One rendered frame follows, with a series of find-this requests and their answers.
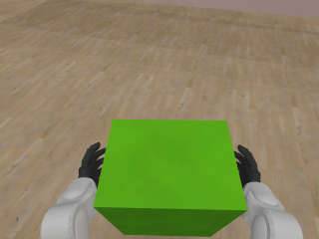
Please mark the right robot forearm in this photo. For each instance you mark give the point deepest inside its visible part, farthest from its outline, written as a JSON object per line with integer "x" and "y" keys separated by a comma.
{"x": 266, "y": 216}

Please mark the carton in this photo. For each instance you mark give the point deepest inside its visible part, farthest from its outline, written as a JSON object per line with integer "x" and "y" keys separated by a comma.
{"x": 170, "y": 177}

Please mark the robot left hand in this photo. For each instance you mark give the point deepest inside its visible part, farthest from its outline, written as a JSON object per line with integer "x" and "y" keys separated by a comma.
{"x": 91, "y": 163}

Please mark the left robot forearm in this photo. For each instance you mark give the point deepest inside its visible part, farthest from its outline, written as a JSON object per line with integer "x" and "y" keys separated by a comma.
{"x": 71, "y": 216}

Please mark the robot right hand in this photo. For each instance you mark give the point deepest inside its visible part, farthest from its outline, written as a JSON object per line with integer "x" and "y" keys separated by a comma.
{"x": 248, "y": 170}

